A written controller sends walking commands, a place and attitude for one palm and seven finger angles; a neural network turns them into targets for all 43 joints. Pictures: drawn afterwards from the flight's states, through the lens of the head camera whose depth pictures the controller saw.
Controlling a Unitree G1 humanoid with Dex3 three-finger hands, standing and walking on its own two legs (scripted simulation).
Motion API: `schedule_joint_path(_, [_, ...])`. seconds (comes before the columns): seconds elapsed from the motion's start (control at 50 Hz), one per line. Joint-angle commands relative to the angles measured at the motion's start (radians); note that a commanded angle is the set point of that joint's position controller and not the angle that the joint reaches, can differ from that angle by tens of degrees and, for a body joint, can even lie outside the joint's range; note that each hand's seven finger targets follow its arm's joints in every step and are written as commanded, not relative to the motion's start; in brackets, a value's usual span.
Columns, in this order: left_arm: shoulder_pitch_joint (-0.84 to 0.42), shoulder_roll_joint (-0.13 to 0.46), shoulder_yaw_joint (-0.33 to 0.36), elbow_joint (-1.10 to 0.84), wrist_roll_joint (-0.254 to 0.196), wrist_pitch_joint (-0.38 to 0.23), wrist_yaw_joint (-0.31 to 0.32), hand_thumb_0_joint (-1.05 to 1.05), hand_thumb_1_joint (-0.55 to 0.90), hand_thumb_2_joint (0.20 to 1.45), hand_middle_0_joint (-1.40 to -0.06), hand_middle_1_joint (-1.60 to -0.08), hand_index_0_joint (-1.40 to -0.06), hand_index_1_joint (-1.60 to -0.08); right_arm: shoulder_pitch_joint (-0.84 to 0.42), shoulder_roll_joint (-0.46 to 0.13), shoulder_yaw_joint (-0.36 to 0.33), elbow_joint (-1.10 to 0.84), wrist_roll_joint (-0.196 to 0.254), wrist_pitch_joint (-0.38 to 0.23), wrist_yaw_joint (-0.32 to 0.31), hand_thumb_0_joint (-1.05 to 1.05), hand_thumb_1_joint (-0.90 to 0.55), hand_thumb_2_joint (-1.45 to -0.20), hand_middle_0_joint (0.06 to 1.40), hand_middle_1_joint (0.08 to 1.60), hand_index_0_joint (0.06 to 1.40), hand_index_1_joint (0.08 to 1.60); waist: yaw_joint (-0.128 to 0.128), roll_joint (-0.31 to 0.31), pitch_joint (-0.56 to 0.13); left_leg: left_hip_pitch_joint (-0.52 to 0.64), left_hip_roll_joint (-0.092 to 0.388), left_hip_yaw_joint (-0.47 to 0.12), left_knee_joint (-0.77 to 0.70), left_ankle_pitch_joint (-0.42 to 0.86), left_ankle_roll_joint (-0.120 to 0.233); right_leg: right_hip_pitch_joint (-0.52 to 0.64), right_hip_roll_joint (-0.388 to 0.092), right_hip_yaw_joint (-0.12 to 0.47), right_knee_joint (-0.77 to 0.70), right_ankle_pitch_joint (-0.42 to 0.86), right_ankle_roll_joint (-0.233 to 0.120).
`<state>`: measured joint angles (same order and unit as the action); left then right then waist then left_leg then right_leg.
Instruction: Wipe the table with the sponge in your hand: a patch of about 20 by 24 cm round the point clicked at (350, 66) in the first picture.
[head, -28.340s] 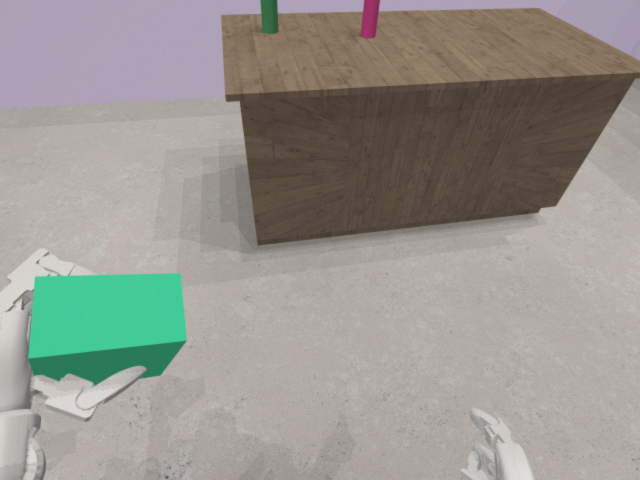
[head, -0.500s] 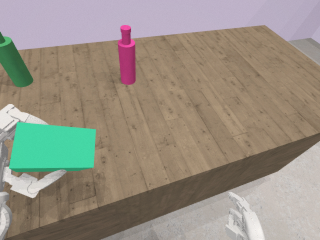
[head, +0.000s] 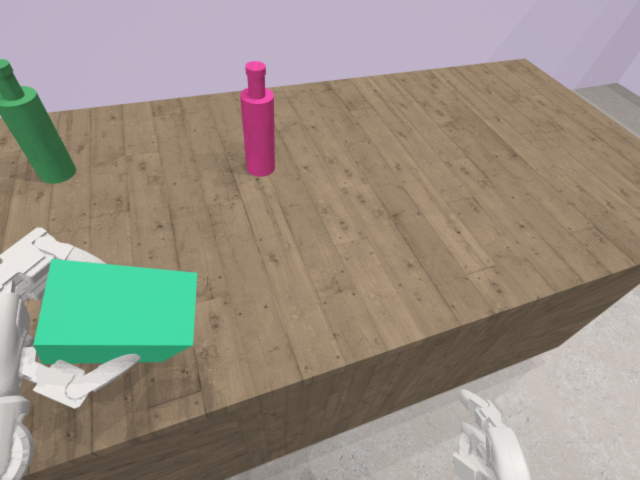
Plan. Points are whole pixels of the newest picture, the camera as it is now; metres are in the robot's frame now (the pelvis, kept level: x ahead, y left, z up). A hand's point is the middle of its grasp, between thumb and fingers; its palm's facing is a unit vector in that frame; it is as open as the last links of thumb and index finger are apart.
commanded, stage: look again from close up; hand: left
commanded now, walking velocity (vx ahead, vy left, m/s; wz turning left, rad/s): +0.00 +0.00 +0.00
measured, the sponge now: (137, 320) +0.23 +0.21 +0.12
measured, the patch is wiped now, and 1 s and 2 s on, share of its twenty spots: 0.00 0.00 0.00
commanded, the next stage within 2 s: turn the palm down, sponge in hand in 0.06 s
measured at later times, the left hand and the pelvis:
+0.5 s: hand (127, 334) +0.21 +0.20 +0.15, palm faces +0.24 -0.76 -0.61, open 10.7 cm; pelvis -0.02 -0.04 -0.02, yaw +0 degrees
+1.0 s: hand (157, 309) +0.23 +0.18 +0.16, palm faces +0.26 -0.45 -0.85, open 10.7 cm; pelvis +0.00 -0.11 -0.03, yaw -1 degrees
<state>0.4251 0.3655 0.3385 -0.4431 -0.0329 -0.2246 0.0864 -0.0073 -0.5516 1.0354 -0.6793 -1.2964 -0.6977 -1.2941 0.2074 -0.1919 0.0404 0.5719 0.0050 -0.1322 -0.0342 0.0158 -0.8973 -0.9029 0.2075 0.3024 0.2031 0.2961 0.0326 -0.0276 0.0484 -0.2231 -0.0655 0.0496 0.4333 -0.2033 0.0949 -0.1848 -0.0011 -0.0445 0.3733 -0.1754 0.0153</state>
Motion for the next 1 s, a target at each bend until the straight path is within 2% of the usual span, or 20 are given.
schedule_joint_path(0.0, [-0.104, 0.162, 0.099, -0.248, -0.012, -0.079, 0.024, 0.0, 0.1, 1.3, -1.2, -1.6, -1.2, -1.6, -0.084, -0.141, -0.066, -0.161, 0.007, -0.055, -0.013, 0.0, -0.9, -0.9, 0.2, 0.3, 0.2, 0.3, -0.009, 0.115, -0.15, -0.024, 0.163, -0.181, -0.147, 0.026, -0.116, 0.105, -0.043, 0.063, 0.0, 0.063, -0.035])
schedule_joint_path(0.12, [-0.071, 0.174, 0.121, -0.236, -0.012, -0.082, 0.025, 0.0, 0.1, 1.3, -1.2, -1.6, -1.2, -1.6, -0.077, -0.142, -0.069, -0.157, 0.005, -0.058, -0.014, 0.0, -0.9, -0.9, 0.2, 0.3, 0.2, 0.3, -0.008, 0.094, -0.147, -0.038, 0.165, -0.183, -0.15, 0.013, -0.115, 0.112, -0.042, 0.061, -0.003, 0.06, -0.034])
schedule_joint_path(0.14, [-1.083, 0.931, 0.414, -0.672, 0.063, -0.217, 0.043, 0.0, 0.1, 1.3, -1.2, -1.6, -1.2, -1.6, 0.013, -0.217, 0.093, -0.254, 0.068, -0.026, -0.079, 0.0, -0.9, -0.9, 0.2, 0.3, 0.2, 0.3, -0.106, 0.423, -0.08, -0.358, 0.148, -0.223, -0.134, -0.286, -0.066, 0.15, 0.025, 0.079, 0.209, -0.111, 0.017])
schedule_joint_path(0.16, [-0.706, 0.507, 0.318, 0.005, 0.163, 0.017, 0.001, 0.0, 0.1, 1.3, -1.2, -1.6, -1.2, -1.6, -0.124, -0.152, -0.057, -0.112, -0.046, -0.03, -0.054, 0.0, -0.9, -0.9, 0.2, 0.3, 0.2, 0.3, 0.042, 0.284, -0.264, 0.016, 0.123, -0.176, -0.057, 0.006, -0.147, -0.03, 0.004, 0.021, 0.218, -0.018, -0.063])
schedule_joint_path(0.18, [-0.5, 0.308, 0.164, 0.087, 0.018, 0.098, -0.036, 0.0, 0.1, 1.3, -1.2, -1.6, -1.2, -1.6, -0.106, -0.19, -0.057, -0.143, -0.023, -0.044, 0.004, 0.0, -0.9, -0.9, 0.2, 0.3, 0.2, 0.3, 0.019, 0.203, -0.255, 0.158, 0.137, -0.216, -0.046, 0.293, -0.199, -0.183, 0.033, -0.035, 0.182, -0.039, -0.06])
schedule_joint_path(0.2, [-0.515, 0.249, 0.161, -0.078, -0.036, 0.129, -0.078, 0.0, 0.1, 1.3, -1.2, -1.6, -1.2, -1.6, -0.127, -0.221, -0.064, -0.142, -0.03, -0.055, 0.008, 0.0, -0.9, -0.9, 0.2, 0.3, 0.2, 0.3, 0.031, 0.183, -0.334, 0.285, 0.149, -0.217, -0.028, 0.332, -0.195, -0.213, 0.029, -0.018, 0.182, -0.022, -0.043])
schedule_joint_path(0.22, [-0.383, 0.259, 0.162, -0.038, -0.074, 0.193, -0.107, 0.0, 0.1, 1.3, -1.2, -1.6, -1.2, -1.6, -0.133, -0.213, -0.066, -0.125, -0.014, -0.052, -0.001, 0.0, -0.9, -0.9, 0.2, 0.3, 0.2, 0.3, 0.067, 0.192, -0.335, 0.307, 0.149, -0.219, -0.032, 0.373, -0.189, -0.194, 0.023, -0.014, 0.197, -0.018, -0.041])
schedule_joint_path(0.24, [-0.282, 0.152, 0.067, -0.026, -0.085, 0.255, -0.133, 0.0, 0.1, 1.3, -1.2, -1.6, -1.2, -1.6, -0.19, -0.196, -0.039, -0.139, 0.007, -0.048, 0.016, 0.0, -0.9, -0.9, 0.2, 0.3, 0.2, 0.3, 0.062, 0.148, -0.302, 0.286, 0.15, -0.219, -0.035, 0.357, -0.184, -0.215, 0.028, -0.015, 0.224, -0.048, -0.031])
schedule_joint_path(0.32, [-0.216, 0.262, 0.054, -0.191, 0.065, 0.312, -0.148, 0.0, 0.1, 1.3, -1.2, -1.6, -1.2, -1.6, -0.204, -0.207, -0.035, -0.172, -0.001, 0.003, 0.043, 0.0, -0.9, -0.9, 0.2, 0.3, 0.2, 0.3, 0.046, 0.06, -0.173, 0.082, 0.125, -0.168, -0.012, 0.14, -0.142, -0.174, 0.031, -0.044, 0.186, 0.009, -0.044])
schedule_joint_path(0.34, [-0.23, 0.34, 0.137, -0.257, 0.075, 0.294, -0.129, 0.0, 0.1, 1.3, -1.2, -1.6, -1.2, -1.6, -0.227, -0.208, -0.038, -0.186, 0.009, 0.016, 0.041, 0.0, -0.9, -0.9, 0.2, 0.3, 0.2, 0.3, 0.046, 0.051, -0.218, 0.079, 0.117, -0.156, -0.004, 0.068, -0.128, -0.159, 0.042, -0.032, 0.189, -0.008, -0.045])
schedule_joint_path(0.4, [-0.229, 0.351, 0.218, -0.249, 0.06, 0.189, -0.078, 0.0, 0.1, 1.3, -1.2, -1.6, -1.2, -1.6, -0.228, -0.188, -0.037, -0.182, -0.015, 0.017, 0.011, 0.0, -0.9, -0.9, 0.2, 0.3, 0.2, 0.3, 0.041, 0.008, -0.197, 0.012, 0.102, -0.144, 0.02, -0.046, -0.111, -0.205, 0.043, -0.042, 0.188, -0.083, -0.035])
schedule_joint_path(0.44, [-0.315, 0.481, 0.336, -0.258, 0.059, 0.133, -0.02, 0.0, 0.1, 1.3, -1.2, -1.6, -1.2, -1.6, -0.227, -0.186, -0.041, -0.163, -0.011, 0.016, -0.011, 0.0, -0.9, -0.9, 0.2, 0.3, 0.2, 0.3, 0.047, 0.06, -0.207, -0.011, 0.088, -0.123, 0.037, -0.128, -0.09, -0.213, 0.045, -0.014, 0.177, -0.141, -0.037])
schedule_joint_path(0.46, [-0.367, 0.412, 0.27, -0.254, 0.072, 0.121, -0.004, 0.0, 0.1, 1.3, -1.2, -1.6, -1.2, -1.6, -0.233, -0.166, -0.034, -0.168, -0.017, 0.015, -0.013, 0.0, -0.9, -0.9, 0.2, 0.3, 0.2, 0.3, 0.052, 0.142, -0.234, -0.009, 0.079, -0.115, 0.042, -0.121, -0.091, -0.207, 0.039, -0.008, 0.174, -0.146, -0.043])
schedule_joint_path(0.52, [-0.375, 0.413, 0.231, -0.106, 0.112, 0.151, 0.019, 0.0, 0.1, 1.3, -1.2, -1.6, -1.2, -1.6, -0.193, -0.179, -0.04, -0.137, -0.013, 0.027, -0.036, 0.0, -0.9, -0.9, 0.2, 0.3, 0.2, 0.3, 0.026, 0.186, -0.193, -0.048, 0.068, -0.092, 0.072, -0.168, -0.078, -0.229, 0.02, 0.008, 0.153, -0.187, -0.036])
schedule_joint_path(0.66, [-0.448, 0.457, 0.097, -0.045, 0.186, 0.265, -0.126, 0.0, 0.1, 1.3, -1.2, -1.6, -1.2, -1.6, -0.215, -0.181, -0.028, -0.16, 0.013, 0.032, -0.085, 0.0, -0.9, -0.9, 0.2, 0.3, 0.2, 0.3, 0.012, 0.116, -0.202, -0.055, 0.049, -0.052, 0.171, -0.058, -0.053, -0.161, -0.028, 0.129, 0.058, -0.217, -0.029])
schedule_joint_path(0.72, [-0.387, 0.537, 0.183, -0.039, 0.187, 0.221, -0.161, 0.0, 0.1, 1.3, -1.2, -1.6, -1.2, -1.6, -0.186, -0.186, -0.041, -0.153, 0.003, 0.032, -0.093, 0.0, -0.9, -0.9, 0.2, 0.3, 0.2, 0.3, 0.031, 0.001, -0.205, -0.12, 0.058, -0.075, 0.229, -0.012, -0.06, -0.1, -0.071, 0.212, 0.049, -0.164, -0.002])
schedule_joint_path(0.74, [-0.4, 0.605, 0.251, -0.032, 0.19, 0.204, -0.151, 0.0, 0.1, 1.3, -1.2, -1.6, -1.2, -1.6, -0.202, -0.186, -0.043, -0.141, 0.011, 0.025, -0.089, 0.0, -0.9, -0.9, 0.2, 0.3, 0.2, 0.3, 0.039, 0.02, -0.189, -0.135, 0.054, -0.075, 0.251, -0.003, -0.068, -0.095, -0.076, 0.25, 0.051, -0.136, -0.007])
schedule_joint_path(0.84, [-0.288, 0.627, 0.34, -0.04, 0.188, 0.185, -0.093, 0.0, 0.1, 1.3, -1.2, -1.6, -1.2, -1.6, -0.173, -0.183, -0.065, -0.138, 0.012, 0.031, -0.065, 0.0, -0.9, -0.9, 0.2, 0.3, 0.2, 0.3, 0.068, 0.098, -0.241, -0.209, 0.055, -0.099, 0.312, 0.026, -0.089, -0.044, -0.125, 0.329, 0.125, 0.094, 0.003])
schedule_joint_path(0.86, [-0.278, 0.56, 0.281, -0.037, 0.194, 0.194, -0.084, 0.0, 0.1, 1.3, -1.2, -1.6, -1.2, -1.6, -0.158, -0.182, -0.069, -0.143, 0.01, 0.037, -0.061, 0.0, -0.9, -0.9, 0.2, 0.3, 0.2, 0.3, 0.06, 0.104, -0.254, -0.217, 0.057, -0.105, 0.312, 0.024, -0.089, -0.033, -0.132, 0.322, 0.138, 0.143, 0.006])
schedule_joint_path(0.98, [-0.194, 0.609, 0.28, -0.05, 0.243, 0.272, -0.085, 0.0, 0.1, 1.3, -1.2, -1.6, -1.2, -1.6, -0.149, -0.211, -0.08, -0.169, 0.02, 0.055, -0.073, 0.0, -0.9, -0.9, 0.2, 0.3, 0.2, 0.3, 0.063, 0.004, -0.278, -0.261, 0.056, -0.117, 0.315, 0.009, -0.078, -0.01, -0.138, 0.323, 0.19, 0.274, 0.033])
